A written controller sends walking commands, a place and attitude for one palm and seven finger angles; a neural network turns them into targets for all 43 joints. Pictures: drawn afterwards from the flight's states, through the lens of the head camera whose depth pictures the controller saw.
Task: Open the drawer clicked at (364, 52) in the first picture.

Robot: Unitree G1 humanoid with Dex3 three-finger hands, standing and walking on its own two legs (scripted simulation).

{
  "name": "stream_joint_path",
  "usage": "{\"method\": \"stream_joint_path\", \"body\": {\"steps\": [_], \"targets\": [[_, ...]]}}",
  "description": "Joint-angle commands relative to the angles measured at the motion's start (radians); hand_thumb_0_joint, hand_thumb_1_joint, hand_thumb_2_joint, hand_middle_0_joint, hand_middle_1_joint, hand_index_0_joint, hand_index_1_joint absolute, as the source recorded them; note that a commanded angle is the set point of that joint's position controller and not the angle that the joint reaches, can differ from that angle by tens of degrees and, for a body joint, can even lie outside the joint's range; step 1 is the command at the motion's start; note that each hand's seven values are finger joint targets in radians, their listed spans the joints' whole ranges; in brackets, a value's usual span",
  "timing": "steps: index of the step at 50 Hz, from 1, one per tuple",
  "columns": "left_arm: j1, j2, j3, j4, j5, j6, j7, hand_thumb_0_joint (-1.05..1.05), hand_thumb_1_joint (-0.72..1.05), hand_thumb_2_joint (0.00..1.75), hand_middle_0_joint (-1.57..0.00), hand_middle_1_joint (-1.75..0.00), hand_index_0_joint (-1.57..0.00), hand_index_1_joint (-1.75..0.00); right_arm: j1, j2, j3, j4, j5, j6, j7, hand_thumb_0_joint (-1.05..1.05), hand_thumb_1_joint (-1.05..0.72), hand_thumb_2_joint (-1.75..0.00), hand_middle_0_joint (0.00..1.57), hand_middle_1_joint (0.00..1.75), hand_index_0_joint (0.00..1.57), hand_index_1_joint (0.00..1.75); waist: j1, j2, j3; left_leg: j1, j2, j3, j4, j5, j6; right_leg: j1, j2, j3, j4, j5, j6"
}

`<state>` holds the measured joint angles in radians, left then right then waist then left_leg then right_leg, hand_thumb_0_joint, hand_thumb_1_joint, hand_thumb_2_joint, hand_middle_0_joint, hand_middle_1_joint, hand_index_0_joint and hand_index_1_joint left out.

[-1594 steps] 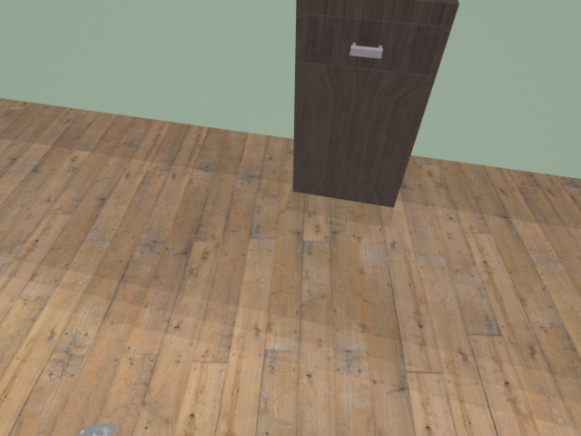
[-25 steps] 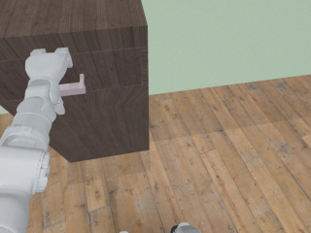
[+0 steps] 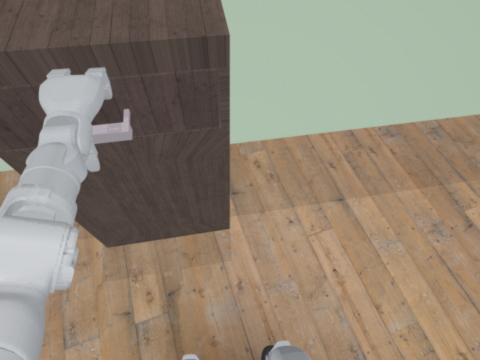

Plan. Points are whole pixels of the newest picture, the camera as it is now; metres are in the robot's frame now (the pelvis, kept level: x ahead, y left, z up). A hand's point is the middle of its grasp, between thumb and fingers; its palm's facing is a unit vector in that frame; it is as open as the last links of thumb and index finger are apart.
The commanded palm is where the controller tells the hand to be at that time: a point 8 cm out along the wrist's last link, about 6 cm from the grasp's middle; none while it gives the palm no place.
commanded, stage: lower the fingers behind the handle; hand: left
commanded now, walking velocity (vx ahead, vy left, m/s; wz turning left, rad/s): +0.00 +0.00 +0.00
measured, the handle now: (102, 125) +0.55 +0.24 +0.01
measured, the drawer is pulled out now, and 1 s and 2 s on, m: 0.00 0.00 0.00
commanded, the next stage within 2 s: close the thumb around the handle in 1.58 s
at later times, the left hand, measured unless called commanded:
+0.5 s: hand (89, 122) +0.51 +0.23 +0.07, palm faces -0.01 +0.05 -1.00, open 13.6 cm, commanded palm +0.51 +0.22 +0.09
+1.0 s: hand (90, 124) +0.51 +0.23 +0.06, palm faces +0.01 +0.05 -1.00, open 13.8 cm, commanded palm +0.51 +0.23 +0.05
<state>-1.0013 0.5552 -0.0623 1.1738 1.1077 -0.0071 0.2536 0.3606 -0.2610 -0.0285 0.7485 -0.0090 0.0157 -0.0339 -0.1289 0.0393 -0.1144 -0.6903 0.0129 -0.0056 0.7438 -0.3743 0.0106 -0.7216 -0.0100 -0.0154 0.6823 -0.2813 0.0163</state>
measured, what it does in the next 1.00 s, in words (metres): shifts its weight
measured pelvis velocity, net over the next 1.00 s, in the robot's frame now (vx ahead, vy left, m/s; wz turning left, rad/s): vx -0.06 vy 0.00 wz -0.01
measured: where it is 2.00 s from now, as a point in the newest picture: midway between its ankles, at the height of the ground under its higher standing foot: outside the picture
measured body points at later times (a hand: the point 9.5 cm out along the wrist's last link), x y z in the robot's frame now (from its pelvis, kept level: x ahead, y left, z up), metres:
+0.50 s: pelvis -0.02 +0.00 -0.01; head +0.09 +0.01 +0.42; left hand +0.51 +0.23 +0.12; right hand -0.04 -0.27 -0.13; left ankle -0.02 +0.11 -0.71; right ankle +0.02 -0.13 -0.71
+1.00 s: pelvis -0.06 +0.00 -0.04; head +0.08 +0.00 +0.39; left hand +0.50 +0.23 +0.12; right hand -0.08 -0.27 -0.15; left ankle -0.02 +0.11 -0.71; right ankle +0.02 -0.13 -0.71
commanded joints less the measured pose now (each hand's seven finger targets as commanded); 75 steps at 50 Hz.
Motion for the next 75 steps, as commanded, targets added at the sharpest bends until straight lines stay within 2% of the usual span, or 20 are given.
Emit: {"method": "stream_joint_path", "body": {"steps": [1, 2, 11, 14, 18, 21, 35, 41, 43, 46, 52, 54, 64, 67, 68, 70, 71, 72, 74, 75], "targets": [[-0.558, 0.24, 0.047, -0.192, 0.002, 0.007, 0.034, 0.0, -0.5, 0.3, -0.3, -1.2, -0.3, -1.2, 0.164, -0.167, -0.06, -0.043, 0.003, -0.014, -0.015, 0.0, -0.9, -0.9, 0.2, 0.3, 0.2, 0.3, -0.057, 0.035, -0.4, 0.221, -0.028, 0.014, -0.06, 0.313, 0.024, 0.197, 0.061, -0.01, -0.056, 0.216, -0.031], [-0.544, 0.203, 0.017, -0.178, 0.001, 0.008, 0.034, 0.0, -0.5, 0.3, -0.3, -1.2, -0.3, -1.2, 0.165, -0.162, -0.059, -0.047, 0.003, -0.015, -0.016, 0.0, -0.9, -0.9, 0.2, 0.3, 0.2, 0.3, -0.066, 0.037, -0.389, 0.216, -0.028, 0.015, -0.061, 0.295, 0.024, 0.181, 0.06, -0.011, -0.057, 0.2, -0.028], [-0.511, 0.213, 0.029, -0.114, 0.003, 0.01, 0.034, 0.0, -0.5, 0.3, -0.3, -1.2, -0.3, -1.2, 0.177, -0.174, -0.06, -0.041, 0.002, -0.014, -0.012, 0.0, -0.9, -0.9, 0.2, 0.3, 0.2, 0.3, -0.067, 0.005, -0.361, 0.154, -0.025, 0.014, -0.05, 0.236, 0.025, 0.144, 0.061, -0.012, -0.043, 0.149, -0.031], [-0.505, 0.202, 0.01, -0.065, 0.007, 0.026, 0.036, 0.0, -0.5, 0.3, -0.3, -1.2, -0.3, -1.2, 0.176, -0.178, -0.055, -0.04, 0.005, -0.016, -0.012, 0.0, -0.9, -0.9, 0.2, 0.3, 0.2, 0.3, -0.078, 0.007, -0.308, 0.117, -0.023, 0.012, -0.05, 0.176, 0.025, 0.093, 0.059, -0.015, -0.042, 0.09, -0.029], [-0.522, 0.172, -0.015, -0.056, 0.016, 0.038, 0.037, 0.0, -0.5, 0.3, -0.3, -1.2, -0.3, -1.2, 0.185, -0.176, -0.056, -0.038, 0.002, -0.02, -0.011, 0.0, -0.9, -0.9, 0.2, 0.3, 0.2, 0.3, -0.087, 0.044, -0.329, 0.117, -0.023, 0.013, -0.034, 0.166, 0.025, 0.057, 0.059, -0.016, -0.027, 0.077, -0.032], [-0.532, 0.179, -0.014, -0.025, 0.016, 0.052, 0.03, 0.0, -0.5, 0.3, -0.3, -1.2, -0.3, -1.2, 0.19, -0.183, -0.054, -0.034, 0.002, -0.019, -0.013, 0.0, -0.9, -0.9, 0.2, 0.3, 0.2, 0.3, -0.103, -0.007, -0.318, 0.083, -0.022, 0.01, -0.026, 0.136, 0.029, 0.048, 0.059, -0.015, -0.024, 0.061, -0.03], [-0.502, 0.249, -0.009, 0.047, 0.013, 0.053, -0.026, 0.0, -0.5, 0.3, -0.3, -1.2, -0.3, -1.2, 0.189, -0.196, -0.031, -0.077, 0.015, -0.021, -0.029, 0.0, -0.9, -0.9, 0.2, 0.3, 0.2, 0.3, -0.115, -0.01, -0.275, -0.08, -0.023, 0.017, 0.024, -0.038, 0.035, -0.028, 0.05, -0.007, 0.025, -0.063, -0.023], [-0.488, 0.295, 0.013, 0.058, 0.01, 0.049, -0.041, 0.0, -0.5, 0.3, -0.3, -1.2, -0.3, -1.2, 0.194, -0.205, -0.025, -0.089, 0.018, -0.019, -0.03, 0.0, -0.9, -0.9, 0.2, 0.3, 0.2, 0.3, -0.11, -0.024, -0.308, -0.131, -0.022, 0.019, 0.058, -0.059, 0.038, -0.036, 0.049, -0.001, 0.055, -0.08, -0.023], [-0.496, 0.266, -0.019, 0.069, 0.013, 0.051, -0.044, 0.0, -0.5, 0.3, -0.3, -1.2, -0.3, -1.2, 0.195, -0.201, -0.023, -0.096, 0.023, -0.021, -0.034, 0.0, -0.9, -0.9, 0.2, 0.3, 0.2, 0.3, -0.122, -0.011, -0.293, -0.148, -0.022, 0.016, 0.06, -0.096, 0.037, -0.066, 0.048, -0.004, 0.061, -0.108, -0.021], [-0.506, 0.315, 0.007, 0.092, 0.011, 0.061, -0.048, 0.0, -0.5, 0.3, -0.3, -1.2, -0.3, -1.2, 0.19, -0.215, -0.017, -0.095, 0.026, -0.019, -0.039, 0.0, -0.9, -0.9, 0.2, 0.3, 0.2, 0.3, -0.132, -0.046, -0.284, -0.181, -0.019, 0.013, 0.074, -0.116, 0.04, -0.08, 0.046, -0.001, 0.072, -0.125, -0.019], [-0.503, 0.321, -0.012, 0.106, 0.015, 0.073, -0.066, 0.0, -0.5, 0.3, -0.3, -1.2, -0.3, -1.2, 0.184, -0.216, -0.008, -0.113, 0.032, -0.017, -0.048, 0.0, -0.9, -0.9, 0.2, 0.3, 0.2, 0.3, -0.139, -0.047, -0.277, -0.225, -0.022, 0.012, 0.093, -0.155, 0.042, -0.112, 0.044, -0.003, 0.092, -0.165, -0.015], [-0.515, 0.285, -0.039, 0.096, 0.015, 0.076, -0.071, 0.0, -0.5, 0.3, -0.3, -1.2, -0.3, -1.2, 0.181, -0.213, -0.009, -0.115, 0.033, -0.022, -0.049, 0.0, -0.9, -0.9, 0.2, 0.3, 0.2, 0.3, -0.142, -0.015, -0.261, -0.219, -0.022, 0.007, 0.09, -0.182, 0.041, -0.15, 0.043, -0.01, 0.099, -0.186, -0.019], [-0.536, 0.274, -0.057, 0.082, 0.019, 0.095, -0.105, 0.0, -0.5, 0.3, -0.3, -1.2, -0.3, -1.2, 0.184, -0.211, -0.003, -0.126, 0.037, -0.02, -0.056, 0.0, -0.9, -0.9, 0.2, 0.3, 0.2, 0.3, -0.152, 0.002, -0.294, -0.238, -0.018, -0.002, 0.124, -0.189, 0.043, -0.184, 0.042, -0.016, 0.139, -0.191, -0.022], [-0.624, 0.311, -0.009, -0.063, 0.001, 0.009, -0.114, 0.0, -0.5, 0.3, -0.3, -1.2, -0.3, -1.2, 0.198, -0.196, -0.009, -0.123, 0.022, -0.04, -0.06, 0.0, -0.9, -0.9, 0.2, 0.3, 0.2, 0.3, -0.151, 0.031, -0.37, -0.246, -0.013, -0.008, 0.166, -0.162, 0.049, -0.176, 0.039, -0.008, 0.169, -0.158, -0.02], [-0.643, 0.387, 0.055, -0.127, 0.001, -0.032, -0.105, 0.0, -0.5, 0.3, -0.3, -1.2, -0.3, -1.2, 0.197, -0.193, -0.012, -0.123, 0.015, -0.045, -0.059, 0.0, -0.9, -0.9, 0.2, 0.3, 0.2, 0.3, -0.13, 0.063, -0.44, -0.242, -0.012, -0.01, 0.184, -0.149, 0.05, -0.151, 0.042, -0.002, 0.189, -0.147, -0.025], [-0.63, 0.417, 0.089, -0.165, 0.0, -0.07, -0.063, 0.0, -0.5, 0.3, -0.3, -1.2, -0.3, -1.2, 0.203, -0.182, -0.014, -0.122, 0.007, -0.053, -0.058, 0.0, -0.9, -0.9, 0.2, 0.3, 0.2, 0.3, -0.115, 0.093, -0.523, -0.216, -0.018, -0.014, 0.198, -0.106, 0.05, -0.119, 0.042, 0.002, 0.205, -0.124, -0.026], [-0.6, 0.425, 0.108, -0.143, -0.001, -0.059, -0.042, 0.0, -0.5, 0.3, -0.3, -1.2, -0.3, -1.2, 0.204, -0.187, -0.015, -0.118, 0.007, -0.051, -0.051, 0.0, -0.9, -0.9, 0.2, 0.3, 0.2, 0.3, -0.107, 0.077, -0.511, -0.209, -0.016, -0.022, 0.193, -0.092, 0.048, -0.129, 0.045, -0.004, 0.207, -0.12, -0.027], [-0.597, 0.354, 0.052, -0.119, 0.003, -0.051, -0.024, 0.0, -0.5, 0.3, -0.3, -1.2, -0.3, -1.2, 0.207, -0.178, -0.011, -0.118, 0.007, -0.057, -0.049, 0.0, -0.9, -0.9, 0.2, 0.3, 0.2, 0.3, -0.121, 0.087, -0.484, -0.202, -0.018, -0.024, 0.186, -0.089, 0.047, -0.152, 0.044, -0.008, 0.199, -0.122, -0.025], [-0.611, 0.349, 0.06, -0.12, 0.008, -0.036, 0.013, 0.0, -0.5, 0.3, -0.3, -1.2, -0.3, -1.2, 0.214, -0.187, -0.017, -0.096, 0.003, -0.059, -0.041, 0.0, -0.9, -0.9, 0.2, 0.3, 0.2, 0.3, -0.125, 0.09, -0.486, -0.168, -0.013, -0.034, 0.181, -0.069, 0.043, -0.176, 0.047, -0.015, 0.194, -0.106, -0.027], [-0.632, 0.39, 0.091, -0.13, 0.008, -0.026, 0.032, 0.0, -0.5, 0.3, -0.3, -1.2, -0.3, -1.2, 0.215, -0.192, -0.017, -0.084, 0.002, -0.054, -0.038, 0.0, -0.9, -0.9, 0.2, 0.3, 0.2, 0.3, -0.121, 0.092, -0.509, -0.166, -0.011, -0.033, 0.183, -0.054, 0.041, -0.161, 0.048, -0.012, 0.195, -0.093, -0.025]]}}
